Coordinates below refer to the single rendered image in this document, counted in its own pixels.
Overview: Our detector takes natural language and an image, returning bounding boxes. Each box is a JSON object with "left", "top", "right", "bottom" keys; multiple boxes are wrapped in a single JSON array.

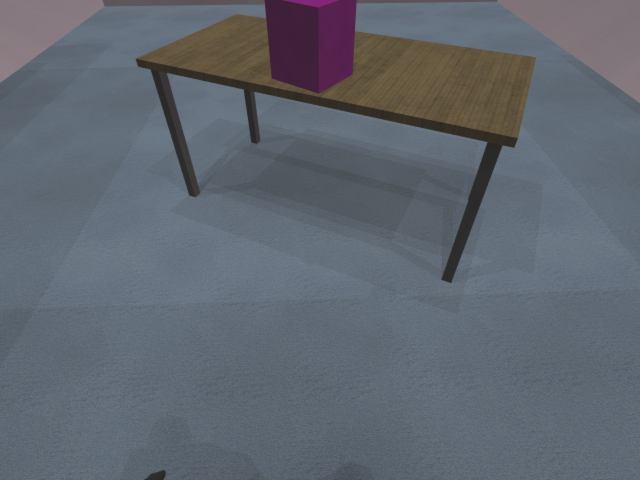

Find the carton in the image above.
[{"left": 265, "top": 0, "right": 357, "bottom": 94}]

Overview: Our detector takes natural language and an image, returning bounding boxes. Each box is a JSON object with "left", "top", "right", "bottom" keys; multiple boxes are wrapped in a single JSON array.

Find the table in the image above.
[{"left": 136, "top": 14, "right": 536, "bottom": 283}]

